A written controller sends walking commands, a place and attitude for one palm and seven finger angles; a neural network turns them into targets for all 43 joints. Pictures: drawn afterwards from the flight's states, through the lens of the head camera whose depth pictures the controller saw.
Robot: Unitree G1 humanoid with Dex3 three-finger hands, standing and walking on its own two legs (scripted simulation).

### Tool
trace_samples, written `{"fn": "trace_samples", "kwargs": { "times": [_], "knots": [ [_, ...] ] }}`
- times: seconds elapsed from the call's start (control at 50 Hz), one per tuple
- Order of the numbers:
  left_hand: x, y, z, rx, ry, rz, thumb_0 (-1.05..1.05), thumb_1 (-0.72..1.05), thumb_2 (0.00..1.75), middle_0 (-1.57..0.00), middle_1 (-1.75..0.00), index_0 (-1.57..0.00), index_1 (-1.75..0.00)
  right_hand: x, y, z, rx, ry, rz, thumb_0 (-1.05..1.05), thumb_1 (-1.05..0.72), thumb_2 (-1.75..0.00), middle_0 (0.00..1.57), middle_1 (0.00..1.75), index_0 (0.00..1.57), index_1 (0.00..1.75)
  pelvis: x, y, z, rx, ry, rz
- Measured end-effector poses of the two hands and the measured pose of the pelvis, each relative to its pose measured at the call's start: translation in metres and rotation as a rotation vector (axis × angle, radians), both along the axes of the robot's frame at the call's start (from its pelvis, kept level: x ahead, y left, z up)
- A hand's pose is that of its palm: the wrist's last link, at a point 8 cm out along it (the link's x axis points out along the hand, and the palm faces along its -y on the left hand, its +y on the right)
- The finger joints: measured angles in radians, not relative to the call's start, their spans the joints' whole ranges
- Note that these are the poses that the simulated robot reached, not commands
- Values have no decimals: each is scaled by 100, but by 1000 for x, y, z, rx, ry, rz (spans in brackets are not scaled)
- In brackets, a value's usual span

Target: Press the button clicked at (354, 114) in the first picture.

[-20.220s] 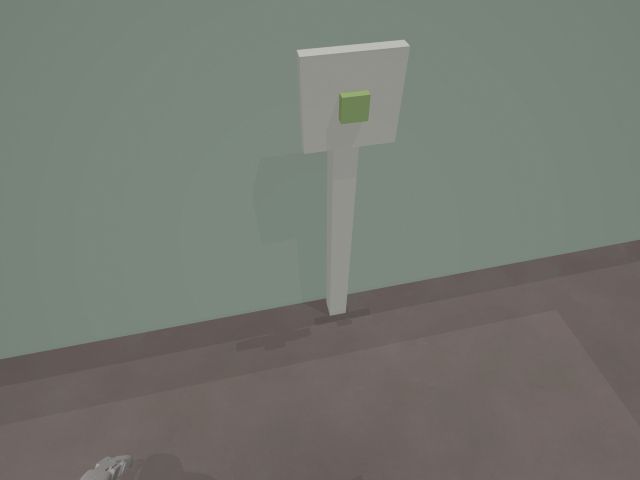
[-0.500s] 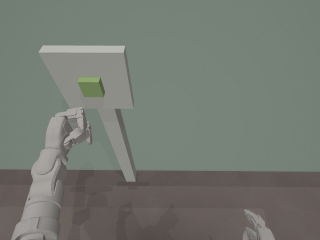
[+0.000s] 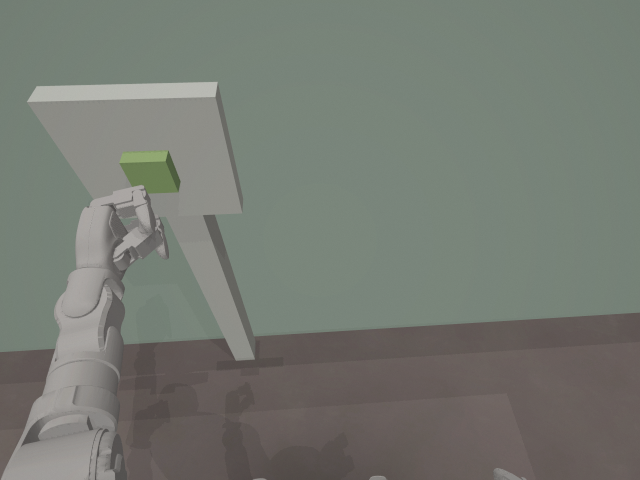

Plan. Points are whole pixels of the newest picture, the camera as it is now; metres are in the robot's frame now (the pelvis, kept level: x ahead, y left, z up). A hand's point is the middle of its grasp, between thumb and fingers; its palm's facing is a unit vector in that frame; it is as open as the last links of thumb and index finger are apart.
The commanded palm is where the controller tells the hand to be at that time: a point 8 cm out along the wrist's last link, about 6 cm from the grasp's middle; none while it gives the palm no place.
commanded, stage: aim a knuckle at the button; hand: left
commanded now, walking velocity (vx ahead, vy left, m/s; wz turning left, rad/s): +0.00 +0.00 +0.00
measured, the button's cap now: (152, 170) +0.48 +0.22 +0.11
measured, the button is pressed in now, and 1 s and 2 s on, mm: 0 0 13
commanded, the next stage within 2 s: press the button with the knuckle in 0.64 s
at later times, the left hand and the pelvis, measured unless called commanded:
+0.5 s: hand (161, 236) +0.40 +0.20 +0.08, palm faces +0.06 -1.00 -0.01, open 3.1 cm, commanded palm +0.36 +0.25 +0.08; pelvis -0.01 +0.00 +0.00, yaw +1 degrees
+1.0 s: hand (163, 232) +0.40 +0.20 +0.08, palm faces +0.07 -1.00 -0.02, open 3.1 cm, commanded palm +0.37 +0.25 +0.08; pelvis +0.00 +0.00 +0.00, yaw +1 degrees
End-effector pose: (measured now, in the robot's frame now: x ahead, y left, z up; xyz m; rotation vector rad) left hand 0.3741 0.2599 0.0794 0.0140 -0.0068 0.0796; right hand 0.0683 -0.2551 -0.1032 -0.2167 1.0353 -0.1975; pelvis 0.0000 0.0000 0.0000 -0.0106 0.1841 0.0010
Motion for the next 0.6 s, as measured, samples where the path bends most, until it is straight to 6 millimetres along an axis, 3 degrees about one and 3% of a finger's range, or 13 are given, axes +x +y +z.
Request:
{"fn": "trace_samples", "kwargs": {
  "times": [0.2,0.4,0.6],
  "knots": [
    [-23,10,-8,-2,17,2,2,90,90,-130,-150,-130,-150,10,3,1,-3,-19,22,1,-90,-90,20,30,20,30,-4,2,0,-7,-12,13],
    [-6,-2,-3,-5,-1,-26,2,90,90,-130,-150,-130,-150,31,11,4,-4,-76,54,1,-90,-90,20,30,20,30,-8,4,-3,-9,-6,23],
    [-4,-5,-7,-3,21,-6,2,90,90,-130,-150,-130,-150,23,13,0,22,-48,43,1,-90,-90,20,30,20,30,-3,4,-2,-4,2,10]
  ]
}}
